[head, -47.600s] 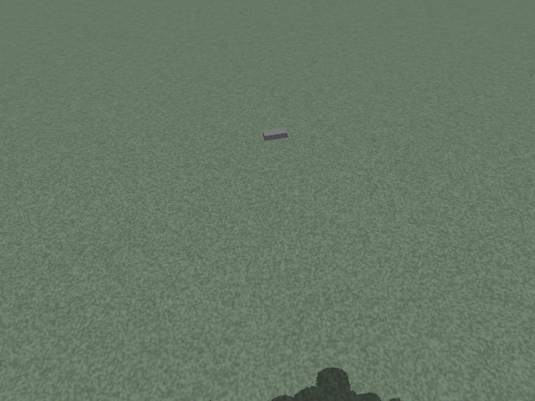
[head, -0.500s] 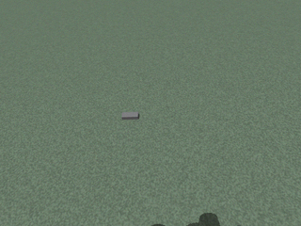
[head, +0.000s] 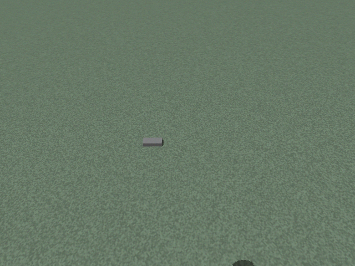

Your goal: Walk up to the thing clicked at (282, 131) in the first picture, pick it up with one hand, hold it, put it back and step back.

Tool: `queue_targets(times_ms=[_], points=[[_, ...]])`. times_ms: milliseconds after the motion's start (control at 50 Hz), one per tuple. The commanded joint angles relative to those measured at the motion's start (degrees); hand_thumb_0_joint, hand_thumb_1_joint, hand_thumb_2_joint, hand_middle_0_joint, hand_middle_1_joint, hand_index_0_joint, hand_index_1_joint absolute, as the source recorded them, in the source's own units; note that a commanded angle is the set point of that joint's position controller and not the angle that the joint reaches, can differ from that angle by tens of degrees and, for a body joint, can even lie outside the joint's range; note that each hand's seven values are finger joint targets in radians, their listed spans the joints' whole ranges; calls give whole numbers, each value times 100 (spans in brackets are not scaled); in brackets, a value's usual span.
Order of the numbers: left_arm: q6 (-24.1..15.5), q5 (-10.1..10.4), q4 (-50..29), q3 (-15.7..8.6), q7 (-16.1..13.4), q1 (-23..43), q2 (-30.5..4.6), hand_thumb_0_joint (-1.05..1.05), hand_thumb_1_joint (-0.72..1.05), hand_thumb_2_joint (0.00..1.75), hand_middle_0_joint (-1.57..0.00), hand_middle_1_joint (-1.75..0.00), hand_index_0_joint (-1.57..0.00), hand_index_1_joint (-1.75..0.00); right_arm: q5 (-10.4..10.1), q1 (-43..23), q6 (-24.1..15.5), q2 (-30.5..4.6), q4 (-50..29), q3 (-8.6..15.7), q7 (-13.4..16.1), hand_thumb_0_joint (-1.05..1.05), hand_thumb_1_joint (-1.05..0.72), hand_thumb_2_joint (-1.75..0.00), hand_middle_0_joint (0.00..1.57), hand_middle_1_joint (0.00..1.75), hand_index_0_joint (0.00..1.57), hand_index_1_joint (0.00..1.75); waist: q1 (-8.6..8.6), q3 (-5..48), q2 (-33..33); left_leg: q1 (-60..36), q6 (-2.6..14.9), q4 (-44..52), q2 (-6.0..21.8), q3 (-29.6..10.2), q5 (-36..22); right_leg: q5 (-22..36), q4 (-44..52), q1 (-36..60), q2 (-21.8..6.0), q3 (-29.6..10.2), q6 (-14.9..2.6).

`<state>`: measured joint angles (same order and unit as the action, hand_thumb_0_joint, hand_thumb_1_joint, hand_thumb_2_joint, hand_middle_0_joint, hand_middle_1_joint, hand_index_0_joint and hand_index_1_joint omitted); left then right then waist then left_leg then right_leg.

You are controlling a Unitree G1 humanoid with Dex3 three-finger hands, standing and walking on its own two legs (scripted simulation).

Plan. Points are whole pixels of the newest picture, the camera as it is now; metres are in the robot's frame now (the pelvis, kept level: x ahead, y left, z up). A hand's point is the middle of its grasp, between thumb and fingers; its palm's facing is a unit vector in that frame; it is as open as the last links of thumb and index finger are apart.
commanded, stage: step back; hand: left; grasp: from above
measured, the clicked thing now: (152, 142) +1.08 +0.23 -0.75
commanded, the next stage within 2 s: stand in 0.42 s
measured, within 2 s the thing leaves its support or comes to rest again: neither
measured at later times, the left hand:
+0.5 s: hand out of the picture +0.13 +0.29 -0.15, palm faces +0.05 -0.93 -0.35, open 7.4 cm
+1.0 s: hand out of the picture +0.07 +0.27 -0.14, palm faces +0.00 -0.94 -0.34, open 7.4 cm
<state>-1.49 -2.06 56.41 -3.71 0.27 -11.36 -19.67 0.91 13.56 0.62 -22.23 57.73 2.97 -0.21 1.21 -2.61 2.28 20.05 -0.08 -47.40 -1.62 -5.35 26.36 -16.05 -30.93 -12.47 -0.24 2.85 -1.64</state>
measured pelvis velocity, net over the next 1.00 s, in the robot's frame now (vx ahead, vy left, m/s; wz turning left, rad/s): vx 0.02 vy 0.01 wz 0.02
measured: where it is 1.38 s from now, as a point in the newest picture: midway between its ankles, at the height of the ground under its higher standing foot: outside the picture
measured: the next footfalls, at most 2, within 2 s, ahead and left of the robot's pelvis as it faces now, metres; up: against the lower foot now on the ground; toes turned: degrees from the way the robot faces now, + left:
left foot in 0.14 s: +0.09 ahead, +0.14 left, +0.00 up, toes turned +0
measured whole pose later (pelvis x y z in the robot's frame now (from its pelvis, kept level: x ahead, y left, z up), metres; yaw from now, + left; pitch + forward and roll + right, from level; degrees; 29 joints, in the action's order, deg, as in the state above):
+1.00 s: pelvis +0.02 +0.01 +0.01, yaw +1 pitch -3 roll +0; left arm -0.3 -0.5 66.0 -0.5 0.7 -6.6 -20.0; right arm 0.5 5.8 -0.5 -20.0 66.0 0.5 -0.8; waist 0.2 -4.1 0.7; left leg 8.3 -0.9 -18.8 0.8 -1.0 7.4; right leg -10.5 -18.5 -4.8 -1.1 2.0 0.6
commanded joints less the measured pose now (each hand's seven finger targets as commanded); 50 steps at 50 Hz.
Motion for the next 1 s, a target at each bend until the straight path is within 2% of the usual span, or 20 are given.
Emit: queue_targets(times_ms=[0, 40, 80, 100, 120, 140, 160, 180, 200, 240, 260, 280, 340, 380, 420, 460, 540, 660, 760, 980], points=[[-237, 7, -399, -332, -104, 399, -1636, 0, 90, 90, -20, -30, -20, -30, 46, -122, -179, -903, -330, 174, 21, 0, -90, -90, 20, 30, 20, 30, 29, -83, -953, 289, -21, 433, 266, 4, -178, 332, 1298, 45, -1512, -1511, -797], [-205, 33, -442, -316, -96, 603, -1621, 0, 90, 90, -20, -30, -20, -30, 50, -57, -206, -831, -288, 154, 9, 0, -90, -90, 20, 30, 20, 30, -44, 35, -1172, -39, -26, 1042, 231, 398, -366, 1073, 1045, 135, -1416, -1112, -759], [-140, 82, -453, -261, -82, 705, -1551, 0, 90, 90, -20, -30, -20, -30, 71, 89, -257, -787, -172, 193, 25, 0, -90, -90, 20, 30, 20, 30, -197, 238, -971, -701, 10, 2063, 58, 669, -1224, 1627, 432, 50, -1243, -760, -590], [-110, 104, -433, -216, -83, 612, -1430, 0, 90, 90, -20, -30, -20, -30, 79, 94, -273, -821, -125, 215, 51, 0, -90, -90, 20, 30, 20, 30, -182, 353, -785, -995, 67, 2345, 90, 535, -1849, 2008, 60, 57, -1085, -603, -383], [-89, 126, -422, -170, -91, 505, -1290, 0, 90, 90, -20, -30, -20, -30, 109, 9, -298, -920, -147, 253, 76, 0, -90, -90, 20, 30, 20, 30, -130, 528, -541, -1337, 206, 2315, 394, 155, -2603, 2097, -321, -87, -893, -436, -208], [-71, 184, -456, -114, -94, 448, -1125, 0, 90, 90, -20, -30, -20, -30, 142, -62, -326, -1163, -193, 295, 111, 0, -90, -90, 20, 30, 20, 30, -81, 785, 74, -1562, 468, 2410, 1187, -800, -3339, 1559, -761, -356, -532, -211, 15], [-5, 266, -354, -83, -93, 415, -1054, 0, 90, 90, -20, -30, -20, -30, 73, -489, -333, -1354, -320, 272, 113, 0, -90, -90, 20, 30, 20, 30, 75, 709, 319, -1104, 924, 2520, 1608, -1368, -2754, -17, -637, -298, -153, -97, 119], [17, 244, -245, -106, -118, 460, -1195, 0, 90, 90, -20, -30, -20, -30, 33, -733, -300, -1450, -333, 269, 92, 0, -90, -90, 20, 30, 20, 30, 51, 595, 485, -638, 1129, 2482, 1718, -1320, -2429, -790, -337, 148, -188, -182, 54], [-13, 213, -190, -63, -118, 512, -1189, 0, 90, 90, -20, -30, -20, -30, 33, -856, -265, -1318, -264, 222, 80, 0, -90, -90, 20, 30, 20, 30, 94, 530, 382, -545, 918, 2461, 1536, -1025, -2527, -548, 177, 366, -245, -236, 33], [-106, 173, -58, -96, -125, 370, -1304, 0, 90, 90, -20, -30, -20, -30, -12, -1010, -253, -1021, -287, 111, 82, 0, -90, -90, 20, 30, 20, 30, 153, 678, 226, -644, 404, 2013, 1008, -313, -3303, 1034, 497, 747, -533, -433, -4], [-128, 171, -28, -120, -139, 387, -1402, 0, 90, 90, -20, -30, -20, -30, -18, -947, -254, -981, -256, 116, 103, 0, -90, -90, 20, 30, 20, 30, 64, 697, 161, -534, 288, 1833, 809, -101, -3377, 1609, 499, 894, -646, -545, -41], [-127, 194, -4, -125, -142, 429, -1489, 0, 90, 90, -20, -30, -20, -30, -37, -900, -246, -931, -188, 106, 102, 0, -90, -90, 20, 30, 20, 30, 8, 715, 100, -690, 212, 1891, 715, -11, -3204, 1741, 449, 789, -764, -669, -91], [-97, 196, 25, -85, -159, 655, -1378, 0, 90, 90, -20, -30, -20, -30, -23, -938, -238, -964, -38, 122, 101, 0, -90, -90, 20, 30, 20, 30, -46, 856, 35, -1167, 285, 1952, 849, -50, -3883, 1982, 365, 675, -669, -434, -45], [-80, 181, 66, -58, -165, 735, -1328, 0, 90, 90, -20, -30, -20, -30, -26, -1079, -223, -963, -21, 120, 99, 0, -90, -90, 20, 30, 20, 30, -42, 805, 62, -1195, 344, 2063, 929, -70, -3932, 1826, 436, 644, -605, -346, 11], [-65, 218, 239, 65, -139, 589, -1156, 0, 90, 90, -20, -30, -20, -30, -38, -932, -290, -1020, 32, 66, 104, 0, -90, -90, 20, 30, 20, 30, -102, 869, -130, -1612, 322, 2163, 990, -173, -4521, 2345, 611, 732, -637, -449, 110], [-40, 188, 260, 80, -135, 718, -1191, 0, 90, 90, -20, -30, -20, -30, -46, -1055, -287, -985, 63, 43, 101, 0, -90, -90, 20, 30, 20, 30, -103, 676, -108, -1541, 284, 2345, 979, -171, -4265, 2029, 766, 689, -617, -437, 127], [-39, 176, 334, 101, -119, 817, -1174, 0, 90, 90, -20, -30, -20, -30, -48, -1238, -294, -969, 82, 14, 93, 0, -90, -90, 20, 30, 20, 30, -86, 734, -87, -1663, 205, 2536, 969, -95, -4206, 2033, 970, 885, -649, -447, 144], [-43, 139, 466, 109, -79, 906, -1258, 0, 90, 90, -20, -30, -20, -30, -60, -1434, -249, -910, 138, -7, 57, 0, -90, -90, 20, 30, 20, 30, -99, 379, -245, -1457, 135, 2922, 851, -45, -2648, 1138, 1476, 717, -701, -553, 143], [-52, 147, 530, 120, -55, 920, -1241, 0, 90, 90, -20, -30, -20, -30, -47, -1461, -255, -957, 231, -11, 18, 0, -90, -90, 20, 30, 20, 30, -78, 268, -163, -1264, 87, 3187, 852, -112, -1948, 585, 1613, 707, -714, -591, 121], [-50, 139, 615, 118, -25, 804, -1287, 0, 90, 90, -20, -30, -20, -30, -30, -1166, -256, -981, 422, -43, 7, 0, -90, -90, 20, 30, 20, 30, -114, 228, -167, -1090, 54, 3313, 838, -164, -1512, 301, 1680, 598, -708, -651, 86]])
